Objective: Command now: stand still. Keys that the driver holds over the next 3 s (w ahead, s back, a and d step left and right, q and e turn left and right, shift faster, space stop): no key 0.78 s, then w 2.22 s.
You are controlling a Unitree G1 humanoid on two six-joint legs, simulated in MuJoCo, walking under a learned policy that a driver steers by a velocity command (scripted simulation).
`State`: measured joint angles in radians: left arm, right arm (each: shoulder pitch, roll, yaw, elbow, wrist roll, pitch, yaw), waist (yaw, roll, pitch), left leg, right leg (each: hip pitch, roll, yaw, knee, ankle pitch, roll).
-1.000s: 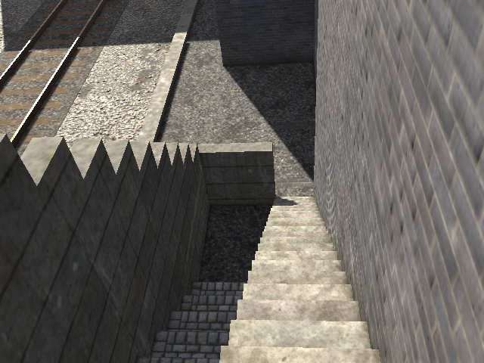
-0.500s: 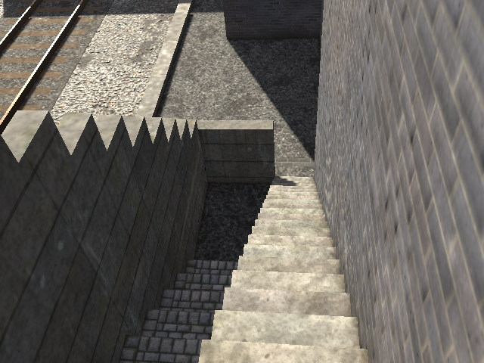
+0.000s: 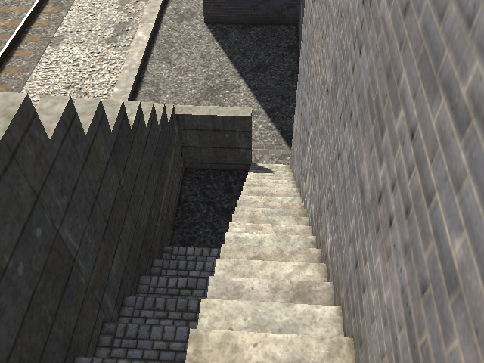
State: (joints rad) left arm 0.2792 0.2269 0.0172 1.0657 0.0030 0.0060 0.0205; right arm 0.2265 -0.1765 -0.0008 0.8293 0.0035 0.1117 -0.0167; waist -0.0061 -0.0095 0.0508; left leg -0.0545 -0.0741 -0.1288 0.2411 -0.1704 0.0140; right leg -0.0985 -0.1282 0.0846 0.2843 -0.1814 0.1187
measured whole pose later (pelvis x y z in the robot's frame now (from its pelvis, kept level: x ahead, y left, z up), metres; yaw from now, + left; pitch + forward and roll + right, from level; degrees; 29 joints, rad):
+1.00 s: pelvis +0.01 -0.02 +0.00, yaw +1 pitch +0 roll +1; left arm 0.40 0.17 0.01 1.08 -0.01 0.00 0.05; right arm 0.30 -0.19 0.00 0.85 0.01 0.10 -0.04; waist 0.01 0.03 0.03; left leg -0.06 -0.03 -0.15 0.25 -0.19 -0.01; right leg -0.08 -0.09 0.05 0.25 -0.18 0.09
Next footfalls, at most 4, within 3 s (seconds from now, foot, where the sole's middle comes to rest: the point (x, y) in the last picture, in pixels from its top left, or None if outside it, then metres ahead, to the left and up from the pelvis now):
none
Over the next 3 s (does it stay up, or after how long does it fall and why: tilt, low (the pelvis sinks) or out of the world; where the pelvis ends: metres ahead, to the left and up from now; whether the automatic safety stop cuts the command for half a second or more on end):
stays up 0.01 -0.02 0.00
